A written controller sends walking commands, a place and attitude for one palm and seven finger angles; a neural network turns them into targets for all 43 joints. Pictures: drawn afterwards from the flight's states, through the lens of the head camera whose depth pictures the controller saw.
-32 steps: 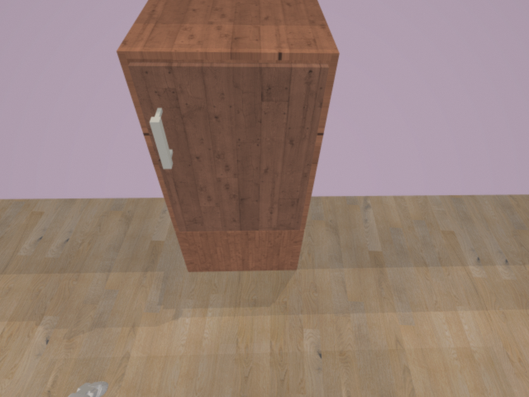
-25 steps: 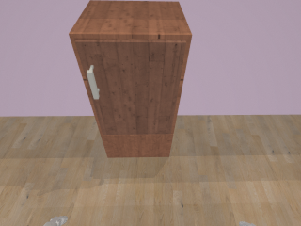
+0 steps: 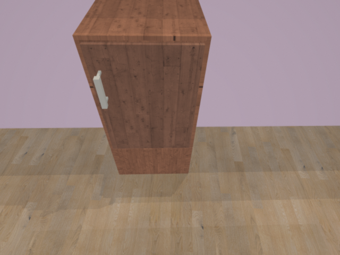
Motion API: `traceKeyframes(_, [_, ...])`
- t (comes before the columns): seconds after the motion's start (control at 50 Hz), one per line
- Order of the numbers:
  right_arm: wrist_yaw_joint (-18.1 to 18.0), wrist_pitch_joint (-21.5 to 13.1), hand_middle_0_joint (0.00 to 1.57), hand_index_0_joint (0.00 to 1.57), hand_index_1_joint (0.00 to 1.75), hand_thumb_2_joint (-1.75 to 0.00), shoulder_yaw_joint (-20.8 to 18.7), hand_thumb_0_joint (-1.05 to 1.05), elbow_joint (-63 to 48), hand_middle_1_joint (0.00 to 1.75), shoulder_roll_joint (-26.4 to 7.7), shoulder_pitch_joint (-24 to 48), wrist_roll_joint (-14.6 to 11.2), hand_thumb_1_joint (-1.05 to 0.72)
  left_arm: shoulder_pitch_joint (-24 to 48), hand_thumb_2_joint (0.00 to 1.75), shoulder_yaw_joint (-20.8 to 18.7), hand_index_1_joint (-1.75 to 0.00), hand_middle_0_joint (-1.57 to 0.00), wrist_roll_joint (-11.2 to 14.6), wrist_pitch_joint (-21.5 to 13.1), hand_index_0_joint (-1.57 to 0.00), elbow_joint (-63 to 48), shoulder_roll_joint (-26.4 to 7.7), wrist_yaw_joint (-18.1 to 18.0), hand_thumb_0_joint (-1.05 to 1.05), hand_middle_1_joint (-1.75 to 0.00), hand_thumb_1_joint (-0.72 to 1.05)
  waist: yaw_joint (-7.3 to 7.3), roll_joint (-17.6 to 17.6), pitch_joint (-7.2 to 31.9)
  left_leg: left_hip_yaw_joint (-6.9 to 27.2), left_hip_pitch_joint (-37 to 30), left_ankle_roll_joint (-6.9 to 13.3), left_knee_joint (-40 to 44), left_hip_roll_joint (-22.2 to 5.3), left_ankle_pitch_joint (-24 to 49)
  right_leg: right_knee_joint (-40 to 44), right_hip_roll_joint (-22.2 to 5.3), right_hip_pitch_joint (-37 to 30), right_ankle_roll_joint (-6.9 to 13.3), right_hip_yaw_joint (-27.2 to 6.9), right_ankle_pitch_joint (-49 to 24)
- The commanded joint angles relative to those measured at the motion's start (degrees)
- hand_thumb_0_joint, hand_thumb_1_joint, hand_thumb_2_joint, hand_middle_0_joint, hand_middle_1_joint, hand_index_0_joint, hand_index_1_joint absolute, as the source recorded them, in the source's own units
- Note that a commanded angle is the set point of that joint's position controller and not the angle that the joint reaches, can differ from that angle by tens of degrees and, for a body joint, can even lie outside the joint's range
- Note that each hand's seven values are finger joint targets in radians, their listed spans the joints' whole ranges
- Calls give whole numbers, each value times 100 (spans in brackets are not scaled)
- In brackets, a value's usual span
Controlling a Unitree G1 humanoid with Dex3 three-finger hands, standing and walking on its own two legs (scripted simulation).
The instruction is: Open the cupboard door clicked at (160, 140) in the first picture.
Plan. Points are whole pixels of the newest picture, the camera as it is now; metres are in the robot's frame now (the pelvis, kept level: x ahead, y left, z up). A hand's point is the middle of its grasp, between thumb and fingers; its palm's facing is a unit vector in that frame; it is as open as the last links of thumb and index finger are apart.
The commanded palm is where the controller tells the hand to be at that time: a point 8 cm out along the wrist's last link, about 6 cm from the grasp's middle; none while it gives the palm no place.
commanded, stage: stand and wait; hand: left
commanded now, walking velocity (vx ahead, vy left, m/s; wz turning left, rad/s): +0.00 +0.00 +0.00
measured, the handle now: (102, 90) +0.68 +0.30 -0.03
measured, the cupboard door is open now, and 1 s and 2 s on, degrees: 0 0 0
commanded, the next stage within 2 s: look at it before walking up in 0.18 s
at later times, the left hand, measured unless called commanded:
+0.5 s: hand out of the picture +0.07 +0.23 -0.16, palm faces -0.03 -0.95 -0.31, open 7.4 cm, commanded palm none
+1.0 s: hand out of the picture +0.06 +0.23 -0.16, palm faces -0.02 -0.95 -0.31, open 7.4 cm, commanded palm none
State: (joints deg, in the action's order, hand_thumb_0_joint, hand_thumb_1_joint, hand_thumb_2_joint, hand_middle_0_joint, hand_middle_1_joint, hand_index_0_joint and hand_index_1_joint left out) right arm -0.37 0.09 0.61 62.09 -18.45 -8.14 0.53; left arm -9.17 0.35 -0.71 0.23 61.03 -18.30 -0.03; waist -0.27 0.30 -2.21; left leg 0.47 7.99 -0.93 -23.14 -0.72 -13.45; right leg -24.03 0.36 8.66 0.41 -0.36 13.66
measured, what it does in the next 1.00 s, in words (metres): stands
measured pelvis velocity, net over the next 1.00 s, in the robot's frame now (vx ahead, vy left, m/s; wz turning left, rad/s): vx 0.00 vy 0.00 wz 0.00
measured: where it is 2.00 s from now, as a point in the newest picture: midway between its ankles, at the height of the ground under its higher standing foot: outside the picture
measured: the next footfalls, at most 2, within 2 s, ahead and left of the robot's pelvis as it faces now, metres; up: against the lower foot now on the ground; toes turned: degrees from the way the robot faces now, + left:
right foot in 1.62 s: +0.26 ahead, -0.07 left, +0.00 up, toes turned -3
left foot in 2.00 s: +0.14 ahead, +0.19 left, +0.00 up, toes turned +5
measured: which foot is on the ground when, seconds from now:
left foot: down 0.00-1.00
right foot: down 0.00-1.00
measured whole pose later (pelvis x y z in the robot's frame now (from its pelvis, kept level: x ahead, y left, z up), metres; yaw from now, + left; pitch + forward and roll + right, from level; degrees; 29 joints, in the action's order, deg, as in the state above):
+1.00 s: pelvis +0.00 +0.00 +0.00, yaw +0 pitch -1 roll +0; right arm -0.6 -0.3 0.7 63.9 -17.4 -8.6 0.6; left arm -9.2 -0.1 -0.8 -0.2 62.9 -17.4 -0.3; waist -0.3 0.1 -1.3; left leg 0.5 7.3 -1.4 -21.0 -1.3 -12.3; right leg -21.5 0.9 7.8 0.7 -0.3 12.3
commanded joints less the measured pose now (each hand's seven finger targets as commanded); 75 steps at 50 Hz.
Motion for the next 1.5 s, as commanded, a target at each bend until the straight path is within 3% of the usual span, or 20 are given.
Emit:
traceKeyframes(0.0, [-64,-168,20,20,30,-90,-225,0,-297,30,-1028,278,10,-90,303,90,-235,-30,-20,23,-157,-20,-363,-1084,-89,0,-30,90,19,-27,384,421,-29,225,403,-552,835,463,-700,-68,111,-579,-952])
traceKeyframes(0.38, [-66,-169,20,20,30,-90,-217,0,-130,30,-966,183,16,-90,281,90,-236,-30,-20,14,-159,-20,-252,-1019,-93,0,-30,90,20,-27,230,426,-43,194,532,-571,694,626,-663,85,92,-631,-692])
traceKeyframes(0.9, [-88,-177,20,20,30,-90,-212,0,-110,30,-976,146,13,-90,222,90,-258,-30,-20,14,-177,-20,-179,-1028,-90,0,-30,90,12,-60,342,416,-167,172,554,-599,961,649,-664,-75,96,-618,-1078])
traceKeyframes(0.94, [-64,-126,20,20,30,-90,-126,0,-33,30,-583,-46,30,-90,-26,90,-189,-30,-20,9,-130,-20,-87,-664,-105,0,-30,90,32,-17,363,348,-129,143,426,-533,685,623,-681,-82,54,-573,-691])
traceKeyframes(0.96, [-52,-89,20,20,30,-90,-96,0,1,30,-443,-171,44,-90,-125,90,-166,-30,-20,-1,-87,-20,-42,-544,-103,0,-30,90,37,-12,273,285,-17,135,367,-474,289,623,-694,-19,49,-584,-134])
traceKeyframes(1.02, [-18,-22,20,20,30,-90,-90,0,-15,30,-346,-343,85,-90,-348,90,-229,-30,-20,-31,-10,-20,-55,-611,-69,0,-30,90,108,225,-131,173,609,155,53,-227,-670,856,-813,101,177,-907,1329])
traceKeyframes(1.06, [-7,-5,20,20,30,-90,-110,0,-94,30,-267,-421,98,-90,-570,90,-300,-30,-20,-43,4,-20,-82,-721,-67,0,-30,90,178,632,-323,-49,1079,133,-494,-54,-925,1156,-1144,16,383,-1307,1933])
traceKeyframes(1.1, [-11,-22,20,20,30,-90,-149,0,-171,30,-201,-473,107,-90,-742,90,-373,-30,-20,-48,-22,-20,-129,-750,-79,0,-30,90,219,881,-464,-152,1385,132,-1096,-74,-990,1353,-1540,-28,676,-1699,1902])
traceKeyframes(1.14, [-9,-68,20,20,30,-90,-177,0,-242,30,-154,-610,94,-90,-849,90,-415,-30,-20,-63,-79,-20,-159,-694,-99,0,-30,90,162,764,-482,-186,1429,150,-1219,-177,-1086,1112,-1693,-76,855,-1613,1175])
traceKeyframes(1.18, [-4,-142,20,20,30,-90,-184,0,-149,30,17,-1041,60,-90,-711,90,-424,-30,-20,-55,-104,-20,-220,-549,-97,0,-30,90,-52,525,-342,-234,696,195,-423,-187,-705,484,-1507,209,732,-1013,411])
traceKeyframes(1.2, [-20,-180,20,20,30,-90,-191,0,-19,30,-5,-1390,55,-90,-644,90,-390,-30,-20,-35,-85,-20,-262,-367,-82,0,-30,90,-177,141,-277,-92,6,267,6,-229,-284,-90,-1076,657,512,-478,293])
traceKeyframes(1.22, [-65,-219,20,20,30,-90,-276,0,99,30,-324,-1859,99,-90,-606,90,-340,-30,-20,-13,-62,-20,-344,-51,-51,0,-30,90,-335,-897,-173,952,-610,589,419,-915,121,-1297,-357,1375,200,224,604])
traceKeyframes(1.24, [-83,-206,20,20,30,-90,-373,0,216,30,-608,-2351,110,-90,-367,90,-273,-30,-20,-47,-80,-20,-475,208,-45,0,-30,90,-461,-1797,-288,2043,-994,1044,1022,-1745,375,-2560,55,2380,-1,718,1944])
traceKeyframes(1.26, [-142,-202,20,20,30,-90,-317,0,264,30,-409,-2504,98,-90,-126,90,-273,-30,-20,-103,-87,-20,-551,166,-103,0,-30,90,-489,-1460,-619,2234,-851,1246,1111,-1884,862,-3259,-150,2752,54,284,2106])
traceKeyframes(1.28, [-185,-231,20,20,30,-90,-240,0,219,30,-164,-2351,74,-90,-231,90,-300,-30,-20,-101,-95,-20,-505,173,-95,0,-30,90,-342,-1057,-720,2041,-758,1358,1064,-1829,1311,-3608,-360,2868,78,126,1780])
traceKeyframes(1.3, [-208,-271,20,20,30,-90,-203,0,162,30,-40,-2193,68,-90,-252,90,-302,-30,-20,-89,-127,-20,-442,266,-52,0,-30,90,-289,-676,-727,1799,-737,1430,941,-1750,1867,-3801,-487,2887,68,130,1550])
traceKeyframes(1.34, [-233,-354,20,20,30,-90,-186,0,94,30,124,-2023,49,-90,-408,90,-278,-30,-20,-62,-144,-20,-342,408,4,0,-30,90,-116,-310,-532,1190,-804,1363,861,-1500,2855,-3782,-578,2700,-34,211,1071])
traceKeyframes(1.38, [-254,-396,20,20,30,-90,-191,0,142,30,156,-2057,37,-90,-522,90,-259,-30,-20,-51,-109,-20,-327,532,17,0,-30,90,-62,-576,-286,813,-923,1303,819,-1313,3168,-3497,-553,2550,-114,318,816])
traceKeyframes(1.42, [-269,-403,20,20,30,-90,-208,0,196,30,244,-2127,36,-90,-409,90,-253,-30,-20,-51,-96,-20,-347,596,18,0,-30,90,-88,-617,-238,612,-1004,1269,788,-1219,3338,-3037,-516,2474,-125,413,646])
traceKeyframes(1.48, [-322,-353,20,20,30,-90,-192,0,242,30,336,-2028,54,-90,-225,90,-215,-30,-20,-21,-61,-20,-404,741,-58,0,-30,90,-81,-658,-261,251,-803,933,419,-1094,4746,-1977,-360,1878,-111,528,169])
